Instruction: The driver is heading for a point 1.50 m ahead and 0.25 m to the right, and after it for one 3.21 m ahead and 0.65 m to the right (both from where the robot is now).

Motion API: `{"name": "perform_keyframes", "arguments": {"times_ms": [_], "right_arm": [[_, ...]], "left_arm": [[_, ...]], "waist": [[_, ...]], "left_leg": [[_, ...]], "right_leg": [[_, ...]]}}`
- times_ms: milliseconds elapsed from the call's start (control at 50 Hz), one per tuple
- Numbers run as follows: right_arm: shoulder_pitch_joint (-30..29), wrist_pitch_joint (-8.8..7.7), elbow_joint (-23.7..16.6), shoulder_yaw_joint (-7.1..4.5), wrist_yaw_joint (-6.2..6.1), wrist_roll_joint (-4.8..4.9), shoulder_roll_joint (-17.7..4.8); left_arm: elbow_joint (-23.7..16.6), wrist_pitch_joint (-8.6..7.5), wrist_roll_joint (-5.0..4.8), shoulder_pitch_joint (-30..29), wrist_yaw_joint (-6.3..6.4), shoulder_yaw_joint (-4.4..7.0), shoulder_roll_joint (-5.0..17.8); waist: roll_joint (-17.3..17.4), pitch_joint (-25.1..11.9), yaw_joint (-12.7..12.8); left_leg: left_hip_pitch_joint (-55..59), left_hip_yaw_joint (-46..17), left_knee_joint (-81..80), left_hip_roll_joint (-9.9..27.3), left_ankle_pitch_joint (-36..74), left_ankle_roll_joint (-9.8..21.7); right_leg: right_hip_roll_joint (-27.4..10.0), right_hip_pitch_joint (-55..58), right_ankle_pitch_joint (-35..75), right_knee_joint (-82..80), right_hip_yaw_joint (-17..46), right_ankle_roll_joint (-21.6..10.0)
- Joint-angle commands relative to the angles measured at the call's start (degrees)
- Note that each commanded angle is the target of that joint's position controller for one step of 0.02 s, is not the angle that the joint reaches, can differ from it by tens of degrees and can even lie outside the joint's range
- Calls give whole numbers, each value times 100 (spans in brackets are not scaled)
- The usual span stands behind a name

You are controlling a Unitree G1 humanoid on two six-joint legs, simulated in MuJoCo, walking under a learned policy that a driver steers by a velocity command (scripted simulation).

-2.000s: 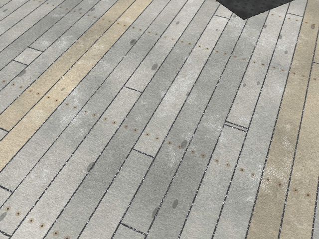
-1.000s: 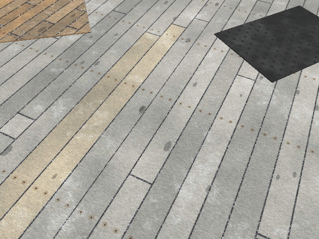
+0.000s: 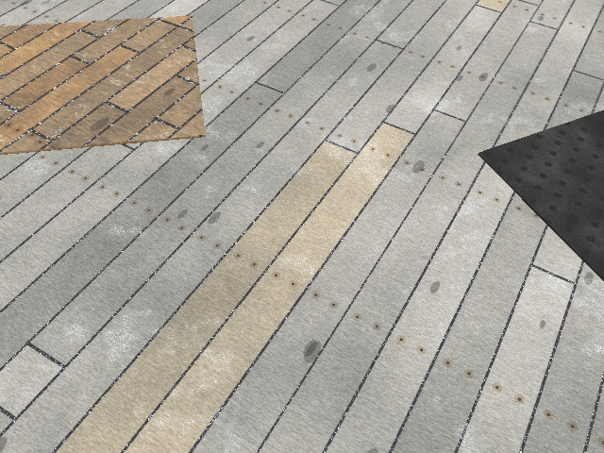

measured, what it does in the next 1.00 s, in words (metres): walks ahead, turning right: right foot, then left foot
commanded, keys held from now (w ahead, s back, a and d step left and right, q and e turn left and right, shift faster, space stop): w+e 0.38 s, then w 0.62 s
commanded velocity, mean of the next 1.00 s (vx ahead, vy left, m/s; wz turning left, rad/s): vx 0.50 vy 0.00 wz -0.33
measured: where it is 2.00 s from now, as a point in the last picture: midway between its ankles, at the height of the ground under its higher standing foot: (405, 276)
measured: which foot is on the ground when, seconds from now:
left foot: down 0.00-0.32, up 0.34-0.86, down 0.88-1.00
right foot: up 0.00-0.28, down 0.30-0.88, up 0.90-1.00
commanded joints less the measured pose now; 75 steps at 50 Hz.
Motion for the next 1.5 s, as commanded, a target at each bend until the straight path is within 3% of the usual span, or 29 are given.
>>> {"name": "perform_keyframes", "arguments": {"times_ms": [20,200,260,300,320,340,360,400,460,560,760,820,860,880,900,920,940,960,1020,1080,1160,1300,1360,1400,1420,1440,1460,1480,1500], "right_arm": [[248,-131,-149,-73,-25,5,-454],[757,-14,65,-147,-80,-22,-815],[727,117,84,-212,-105,-31,-1067],[607,240,5,-240,-65,-3,-1176],[623,242,-190,-175,-47,-20,-919],[575,174,-671,-125,68,49,-486],[-201,98,-842,-170,93,-11,-898],[-124,2,-744,-103,94,81,-691],[231,294,-574,-86,120,-168,-592],[-552,444,-793,-70,208,-127,-560],[-2119,354,-1331,53,280,-55,-496],[-1795,284,-1307,41,250,-27,-580],[-624,237,-939,-67,127,-10,-809],[334,181,-662,-134,54,-74,-937],[1175,163,-526,-267,-32,-229,-1470],[1092,194,-474,-339,55,-223,-1749],[543,230,-509,-264,123,11,-1341],[-8,228,-598,-163,148,55,-960],[-229,128,-432,-2,129,22,-514],[135,6,-206,-42,139,71,-714],[499,3,-26,-41,144,87,-753],[1080,58,192,-43,80,52,-845],[897,99,150,-92,26,4,-993],[653,115,94,-121,36,22,-1054],[596,99,-16,-83,57,76,-900],[1050,100,-284,56,72,296,-241],[1086,159,-268,-41,27,188,-630],[804,227,-223,-120,28,90,-819],[559,240,-252,-105,89,70,-699]], "left_arm": [[-336,69,32,-74,-97,-32,-53],[-1000,48,82,-1578,-255,-163,35],[-936,42,95,-1100,-174,-81,200],[-522,-56,119,307,-54,86,454],[-358,-92,178,998,39,268,1020],[-524,-30,47,656,67,394,1636],[-552,49,-42,777,95,368,1547],[-492,-5,-87,227,156,192,911],[-511,-217,-145,-42,176,31,517],[-243,-353,-158,685,148,21,680],[94,-369,-58,1509,257,-115,635],[135,-385,-17,1289,315,-117,777],[156,-390,28,1124,314,-97,899],[136,-391,-18,1009,299,-110,894],[-64,-426,-154,1183,257,-209,555],[-20,-411,-229,1795,227,-222,289],[-28,-380,-46,1330,248,-146,674],[-133,-398,-40,943,207,-150,635],[-146,-267,54,843,94,-208,391],[-215,-163,77,645,14,-245,264],[-563,-137,52,-402,-9,-282,265],[-977,-213,3,-1598,14,-370,190],[-1025,-301,-15,-1454,56,-320,365],[-694,-406,15,-320,141,-206,590],[-485,-484,139,606,226,-97,916],[-534,-468,283,1159,286,78,1584],[-558,-357,142,933,252,74,1403],[-630,-322,69,447,231,-47,913],[-672,-342,30,65,214,-129,561]], "waist": [[695,164,91],[669,513,-186],[857,119,76],[628,-697,687],[0,-1259,907],[-1263,-1583,451],[-106,-1318,701],[433,-237,183],[264,-239,-193],[66,80,46],[-92,444,501],[-181,354,190],[-239,-279,-314],[-71,-789,-777],[685,-1550,-910],[1670,-1838,-474],[741,-1141,-336],[460,-392,-173],[574,61,169],[580,85,217],[545,350,11],[621,319,-340],[718,221,-146],[570,-300,388],[216,-953,733],[-925,-1921,666],[-1003,-2003,550],[-356,-1082,337],[-111,-471,232]], "left_leg": [[329,-825,-1021,1595,1289,448],[1073,251,-695,1674,2604,355],[1454,513,537,1689,5074,271],[913,621,2746,1586,4688,126],[-464,580,4478,1375,2308,-70],[-2962,-73,6483,-3,-1983,-456],[-3590,-1108,6543,212,-1624,-410],[-3249,-1177,5611,691,-699,-324],[-2301,-1192,4871,841,-542,-419],[-2966,-1013,3849,825,375,-504],[-3330,-713,1866,357,1086,-205],[-2499,-628,1392,53,554,111],[-1125,-549,1166,-325,153,346],[214,-764,825,-95,497,523],[1840,-2464,765,1302,-88,933],[2588,-5043,97,2487,224,1654],[1845,-4850,-155,2180,-370,1492],[968,-3908,-350,1991,-443,1339],[-171,-2528,-840,1268,496,901],[-253,-2072,-1070,1159,1098,961],[5,-1673,-1303,961,1358,898],[732,-1748,-740,974,2494,809],[956,-2007,-261,1137,2988,723],[729,-1893,948,893,3547,544],[-57,-1675,2241,562,2667,434],[-1908,-1117,4261,-237,-44,160],[-2690,-1312,5068,-365,-1926,230],[-2895,-1512,5302,23,-1514,280],[-2843,-1491,5121,239,-1064,245]], "right_leg": [[-235,-830,598,-84,123,87],[82,-294,799,-2443,-672,-225],[620,546,-82,-2652,-984,-561],[1001,2299,-56,-3317,-878,-870],[-59,3721,-680,-3548,610,-1159],[-1439,5078,-698,-4430,3916,-2008],[-1464,4842,-192,-4834,3843,-1884],[-1097,3396,1174,-4872,2348,-1479],[-510,2530,2183,-5046,1404,-1165],[-324,2743,2512,-5386,1064,-857],[-502,4012,3370,-5257,877,-672],[-618,4119,4788,-4810,742,-608],[-529,4109,6064,-3523,632,-483],[-343,3497,5366,-2346,472,-406],[156,2058,3171,-504,211,-258],[1251,363,-1737,1185,215,-127],[817,-19,-1348,1446,750,-244],[540,-93,-841,1175,663,-236],[114,440,-379,397,456,-86],[-28,262,-112,42,220,100],[-232,-440,696,-1017,-28,318],[114,-131,1236,-2774,-207,393],[246,383,674,-3170,-92,244],[465,1893,509,-3764,-153,48],[-144,3314,395,-3837,409,-175],[-1887,5135,-224,-4012,2597,-710],[-2240,4897,-564,-4646,3838,-933],[-1963,4089,-1058,-4751,3051,-801],[-1680,3326,-852,-4993,2288,-680]]}}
